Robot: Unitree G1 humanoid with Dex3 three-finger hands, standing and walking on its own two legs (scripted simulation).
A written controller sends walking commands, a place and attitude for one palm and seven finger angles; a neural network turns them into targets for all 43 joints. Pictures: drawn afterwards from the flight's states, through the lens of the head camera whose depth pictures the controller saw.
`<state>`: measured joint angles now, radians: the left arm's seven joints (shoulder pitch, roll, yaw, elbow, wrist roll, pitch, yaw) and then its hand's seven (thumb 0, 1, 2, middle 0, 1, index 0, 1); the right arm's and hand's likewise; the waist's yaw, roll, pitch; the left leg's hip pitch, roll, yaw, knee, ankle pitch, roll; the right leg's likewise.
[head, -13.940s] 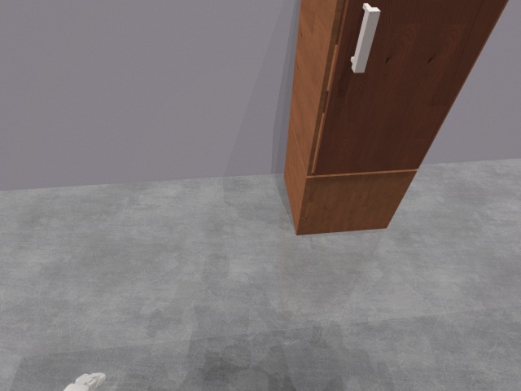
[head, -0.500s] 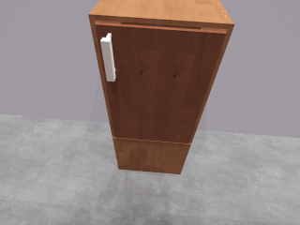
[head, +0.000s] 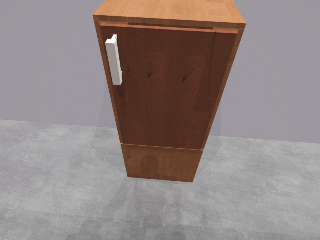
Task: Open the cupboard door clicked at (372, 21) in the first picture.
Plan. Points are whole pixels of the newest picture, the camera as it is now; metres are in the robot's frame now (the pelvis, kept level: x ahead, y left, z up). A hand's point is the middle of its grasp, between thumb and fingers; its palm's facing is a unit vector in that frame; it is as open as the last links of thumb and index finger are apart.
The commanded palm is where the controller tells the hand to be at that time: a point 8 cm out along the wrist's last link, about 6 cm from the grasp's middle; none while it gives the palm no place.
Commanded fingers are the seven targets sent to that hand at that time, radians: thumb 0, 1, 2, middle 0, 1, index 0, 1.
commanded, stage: look again from close up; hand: left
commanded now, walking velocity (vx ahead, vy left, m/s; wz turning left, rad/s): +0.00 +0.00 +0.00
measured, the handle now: (116, 60) +0.59 +0.18 +0.15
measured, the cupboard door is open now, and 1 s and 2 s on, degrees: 0 0 0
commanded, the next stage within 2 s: shuffle to correct the standing spot in 0.40 s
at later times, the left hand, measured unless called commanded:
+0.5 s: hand out of the picture +0.05 +0.21 -0.17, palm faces -0.03 -0.96 -0.27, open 7.4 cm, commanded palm none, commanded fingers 0.00 0.90 0.90 -0.20 -0.30 -0.20 -0.30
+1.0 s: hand out of the picture +0.04 +0.16 -0.18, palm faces -0.01 -0.98 -0.21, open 7.4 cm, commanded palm none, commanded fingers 0.00 0.90 0.90 -0.20 -0.30 -0.20 -0.30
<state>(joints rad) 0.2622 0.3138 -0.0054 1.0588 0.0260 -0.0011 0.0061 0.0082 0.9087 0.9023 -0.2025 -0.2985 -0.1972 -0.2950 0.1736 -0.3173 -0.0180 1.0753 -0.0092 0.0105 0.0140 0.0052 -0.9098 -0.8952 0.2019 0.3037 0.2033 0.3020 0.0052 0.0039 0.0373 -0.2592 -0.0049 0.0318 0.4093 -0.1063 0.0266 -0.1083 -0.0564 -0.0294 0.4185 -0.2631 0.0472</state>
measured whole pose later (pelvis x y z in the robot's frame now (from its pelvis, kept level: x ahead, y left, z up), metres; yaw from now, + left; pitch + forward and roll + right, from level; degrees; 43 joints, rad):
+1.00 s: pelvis +0.06 +0.00 -0.01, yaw +0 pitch +0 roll +0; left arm 0.32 0.14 -0.03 1.09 0.02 -0.02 0.04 0.01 0.91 0.90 -0.20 -0.30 -0.20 -0.29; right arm 0.29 -0.16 0.02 1.09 -0.01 0.00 -0.01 0.02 -0.94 -0.90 0.20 0.30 0.20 0.30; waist -0.01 0.03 0.05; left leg -0.31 -0.01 0.04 0.60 -0.29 0.02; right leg -0.13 -0.07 -0.02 0.55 -0.42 0.05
